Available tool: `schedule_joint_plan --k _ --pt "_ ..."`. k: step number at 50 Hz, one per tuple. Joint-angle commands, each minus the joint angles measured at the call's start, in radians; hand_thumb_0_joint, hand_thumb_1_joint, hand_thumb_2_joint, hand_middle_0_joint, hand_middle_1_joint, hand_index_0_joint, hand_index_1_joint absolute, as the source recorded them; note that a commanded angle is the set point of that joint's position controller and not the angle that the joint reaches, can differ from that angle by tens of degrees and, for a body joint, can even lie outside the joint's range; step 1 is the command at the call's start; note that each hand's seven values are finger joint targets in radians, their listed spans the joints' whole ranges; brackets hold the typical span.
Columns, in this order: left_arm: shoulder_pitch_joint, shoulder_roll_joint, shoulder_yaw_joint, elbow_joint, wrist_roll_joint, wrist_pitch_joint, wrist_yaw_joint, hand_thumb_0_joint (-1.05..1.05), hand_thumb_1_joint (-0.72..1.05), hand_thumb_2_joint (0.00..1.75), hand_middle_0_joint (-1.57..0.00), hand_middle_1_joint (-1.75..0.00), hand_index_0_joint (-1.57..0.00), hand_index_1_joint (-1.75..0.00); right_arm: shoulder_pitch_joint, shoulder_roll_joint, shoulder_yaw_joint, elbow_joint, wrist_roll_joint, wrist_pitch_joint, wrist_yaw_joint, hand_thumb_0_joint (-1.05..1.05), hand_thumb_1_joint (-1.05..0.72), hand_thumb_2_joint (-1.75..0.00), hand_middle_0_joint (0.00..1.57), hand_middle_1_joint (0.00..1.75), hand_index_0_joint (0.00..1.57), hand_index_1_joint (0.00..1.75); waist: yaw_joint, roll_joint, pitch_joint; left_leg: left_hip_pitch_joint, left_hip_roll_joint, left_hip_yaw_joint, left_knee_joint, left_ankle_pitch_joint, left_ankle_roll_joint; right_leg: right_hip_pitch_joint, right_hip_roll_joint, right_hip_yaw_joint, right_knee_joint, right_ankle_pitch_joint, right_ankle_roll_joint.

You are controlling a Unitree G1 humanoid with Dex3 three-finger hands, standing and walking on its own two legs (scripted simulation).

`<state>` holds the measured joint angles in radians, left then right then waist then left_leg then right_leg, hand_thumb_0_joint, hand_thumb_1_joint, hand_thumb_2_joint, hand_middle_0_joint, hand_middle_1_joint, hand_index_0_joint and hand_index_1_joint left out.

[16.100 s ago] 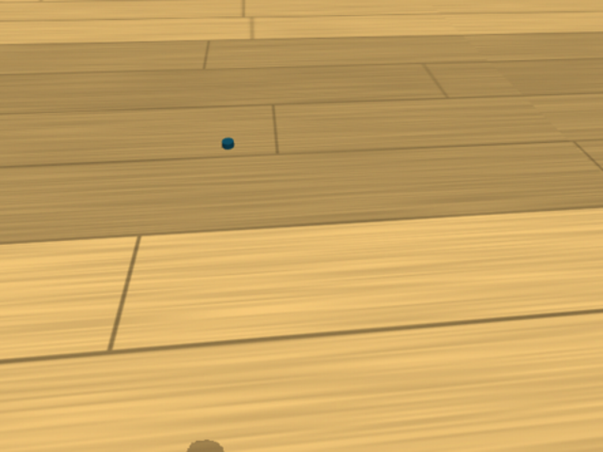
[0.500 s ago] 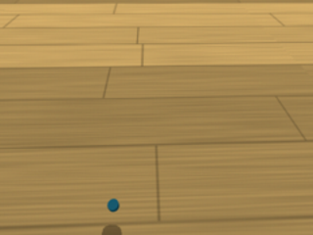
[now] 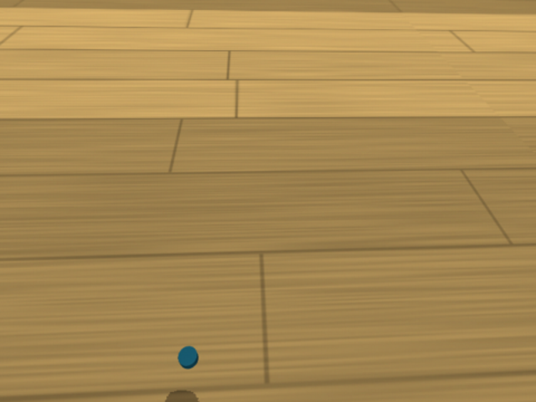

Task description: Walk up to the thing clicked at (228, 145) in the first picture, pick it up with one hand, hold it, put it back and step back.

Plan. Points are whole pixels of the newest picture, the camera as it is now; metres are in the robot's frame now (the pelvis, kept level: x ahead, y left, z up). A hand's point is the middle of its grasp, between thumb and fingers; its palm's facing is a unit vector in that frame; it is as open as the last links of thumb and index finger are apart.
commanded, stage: walk up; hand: left
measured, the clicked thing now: (188, 357) +0.44 +0.27 -0.77
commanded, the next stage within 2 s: stand in 0.34 s
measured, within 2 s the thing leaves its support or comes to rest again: neither
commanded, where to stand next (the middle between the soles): +0.06 +0.00 m, yaw +2 degrees
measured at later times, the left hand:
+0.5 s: hand out of the picture +0.08 +0.25 -0.16, palm faces +0.00 -0.94 -0.34, open 7.4 cm
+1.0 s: hand out of the picture +0.08 +0.25 -0.15, palm faces -0.01 -0.94 -0.34, open 7.4 cm
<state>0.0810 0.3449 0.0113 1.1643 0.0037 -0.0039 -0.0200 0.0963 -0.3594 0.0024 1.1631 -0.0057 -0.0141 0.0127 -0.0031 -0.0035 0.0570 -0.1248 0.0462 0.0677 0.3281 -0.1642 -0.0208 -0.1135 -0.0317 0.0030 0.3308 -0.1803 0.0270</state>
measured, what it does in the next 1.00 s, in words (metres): stands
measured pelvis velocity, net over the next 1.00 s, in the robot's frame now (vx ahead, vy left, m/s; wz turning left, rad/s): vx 0.01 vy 0.00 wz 0.01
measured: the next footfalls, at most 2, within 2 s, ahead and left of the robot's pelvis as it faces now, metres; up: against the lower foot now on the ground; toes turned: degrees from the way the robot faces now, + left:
none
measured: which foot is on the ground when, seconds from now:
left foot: down 0.00-1.00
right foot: down 0.00-1.00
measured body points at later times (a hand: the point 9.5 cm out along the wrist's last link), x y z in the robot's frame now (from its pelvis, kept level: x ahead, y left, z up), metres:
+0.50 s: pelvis +0.01 +0.00 +0.00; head +0.02 +0.00 +0.45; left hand +0.08 +0.30 -0.13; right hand +0.10 -0.30 -0.13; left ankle +0.01 +0.13 -0.75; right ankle +0.00 -0.14 -0.75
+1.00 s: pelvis +0.01 +0.00 +0.00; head +0.02 +0.00 +0.45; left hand +0.08 +0.30 -0.13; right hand +0.09 -0.30 -0.13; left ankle +0.01 +0.13 -0.75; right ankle +0.00 -0.14 -0.75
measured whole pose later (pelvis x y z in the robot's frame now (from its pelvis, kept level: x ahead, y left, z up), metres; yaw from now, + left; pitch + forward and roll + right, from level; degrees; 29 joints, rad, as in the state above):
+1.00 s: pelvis +0.01 +0.00 +0.00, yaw +1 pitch -2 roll +0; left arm 0.10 0.35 0.00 1.13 0.01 -0.01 -0.01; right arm 0.09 -0.35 0.00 1.15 -0.01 -0.01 0.01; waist 0.00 0.01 0.05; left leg -0.11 0.04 0.06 0.30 -0.16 -0.02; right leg -0.10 -0.03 -0.01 0.31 -0.18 0.03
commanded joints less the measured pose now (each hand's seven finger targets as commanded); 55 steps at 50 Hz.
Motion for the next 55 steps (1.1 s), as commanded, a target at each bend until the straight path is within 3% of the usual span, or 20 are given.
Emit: schedule_joint_plan --k 1,17,30,44,55 --pt "-0.053 0.214 0.034 -0.062 0.002 -0.018 0.017 0.0 0.9 0.9 -0.2 -0.3 -0.2 -0.3 -0.049 -0.215 -0.043 -0.057 0.0 -0.028 -0.016 0.0 -0.9 -0.9 0.2 0.3 0.2 0.3 0.0 0.009 -0.091 0.031 0.096 -0.097 -0.064 0.07 0.036 -0.006 -0.091 0.068 -0.056 0.11 -0.042" --pt "-0.024 0.219 0.033 -0.065 0.004 -0.021 0.023 0.0 0.9 0.9 -0.2 -0.3 -0.2 -0.3 -0.062 -0.207 -0.045 -0.067 -0.005 -0.021 -0.018 0.0 -0.9 -0.9 0.2 0.3 0.2 0.3 0.004 0.0 -0.085 0.042 0.105 -0.101 -0.065 0.127 0.027 -0.009 -0.101 0.058 -0.057 0.126 -0.036" --pt "-0.02 0.225 0.028 -0.079 0.005 -0.03 0.028 0.0 0.9 0.9 -0.2 -0.3 -0.2 -0.3 -0.062 -0.203 -0.041 -0.071 0.0 -0.019 -0.015 0.0 -0.9 -0.9 0.2 0.3 0.2 0.3 -0.001 -0.007 -0.118 0.078 0.112 -0.099 -0.044 0.207 0.029 0.014 -0.111 0.054 -0.056 0.209 -0.036" --pt "-0.016 0.221 0.027 -0.088 0.005 -0.026 0.026 0.0 0.9 0.9 -0.2 -0.3 -0.2 -0.3 -0.051 -0.208 -0.039 -0.073 -0.004 -0.019 -0.016 0.0 -0.9 -0.9 0.2 0.3 0.2 0.3 0.002 0.014 -0.085 0.049 0.106 -0.1 -0.066 0.118 0.027 -0.006 -0.11 0.057 -0.075 0.122 -0.036" --pt "-0.013 0.231 0.029 -0.089 0.004 -0.028 0.028 0.0 0.9 0.9 -0.2 -0.3 -0.2 -0.3 -0.035 -0.204 -0.042 -0.072 -0.003 -0.019 -0.014 0.0 -0.9 -0.9 0.2 0.3 0.2 0.3 -0.001 -0.013 -0.09 0.056 0.106 -0.101 -0.061 0.158 0.03 0.009 -0.111 0.056 -0.064 0.154 -0.04"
